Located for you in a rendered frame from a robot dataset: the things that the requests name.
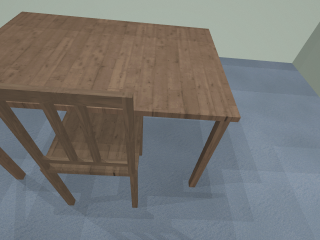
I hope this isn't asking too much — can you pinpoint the chair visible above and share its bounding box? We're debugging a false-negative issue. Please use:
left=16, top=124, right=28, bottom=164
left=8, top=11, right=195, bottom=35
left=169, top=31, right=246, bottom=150
left=0, top=83, right=143, bottom=208

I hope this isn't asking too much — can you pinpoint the table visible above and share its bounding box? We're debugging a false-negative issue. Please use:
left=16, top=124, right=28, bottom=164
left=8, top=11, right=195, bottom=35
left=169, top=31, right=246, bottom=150
left=0, top=11, right=241, bottom=188

